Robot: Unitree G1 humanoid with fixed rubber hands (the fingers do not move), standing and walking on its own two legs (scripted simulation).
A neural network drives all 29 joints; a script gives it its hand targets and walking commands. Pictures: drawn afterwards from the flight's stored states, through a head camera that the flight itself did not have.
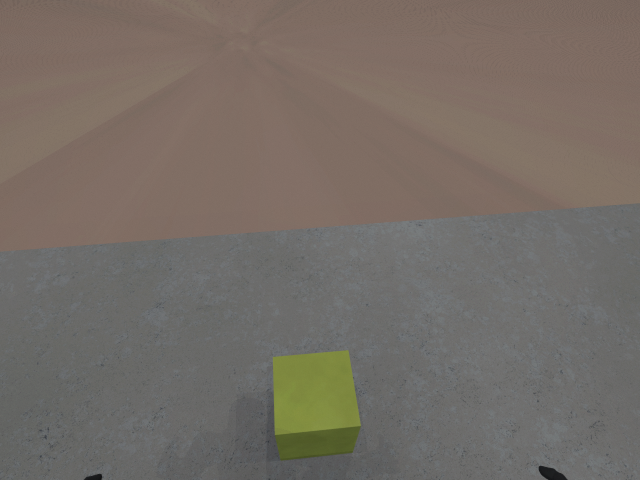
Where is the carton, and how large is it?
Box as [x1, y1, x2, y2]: [273, 350, 360, 460]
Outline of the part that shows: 348,350 273,357 275,437 281,460 352,452 360,423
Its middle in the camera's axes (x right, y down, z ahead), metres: -0.01 +0.47 +1.10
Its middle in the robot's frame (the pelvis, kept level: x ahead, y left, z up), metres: +0.44 +0.01 -0.66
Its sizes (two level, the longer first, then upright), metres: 0.210 0.200 0.250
